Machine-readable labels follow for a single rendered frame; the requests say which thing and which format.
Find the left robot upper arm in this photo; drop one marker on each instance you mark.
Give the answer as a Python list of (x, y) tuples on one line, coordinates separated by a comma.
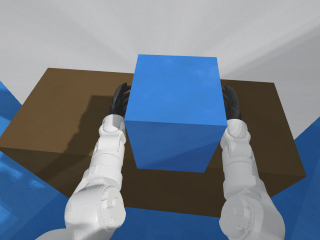
[(92, 214)]

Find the right robot forearm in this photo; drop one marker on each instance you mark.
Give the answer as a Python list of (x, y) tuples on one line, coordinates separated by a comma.
[(239, 164)]

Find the right robot upper arm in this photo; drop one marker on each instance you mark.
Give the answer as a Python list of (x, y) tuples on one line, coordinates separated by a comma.
[(244, 218)]

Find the pedestal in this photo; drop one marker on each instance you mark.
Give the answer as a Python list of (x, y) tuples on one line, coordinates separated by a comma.
[(54, 134)]

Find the robot left hand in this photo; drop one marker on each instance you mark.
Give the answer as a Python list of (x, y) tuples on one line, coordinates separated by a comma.
[(118, 103)]

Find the carton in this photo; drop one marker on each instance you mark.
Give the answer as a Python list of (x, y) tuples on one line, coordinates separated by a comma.
[(175, 115)]

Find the left robot forearm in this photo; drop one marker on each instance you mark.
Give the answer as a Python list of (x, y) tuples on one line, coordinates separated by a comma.
[(108, 155)]

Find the robot right hand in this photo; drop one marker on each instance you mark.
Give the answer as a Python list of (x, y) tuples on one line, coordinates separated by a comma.
[(232, 107)]

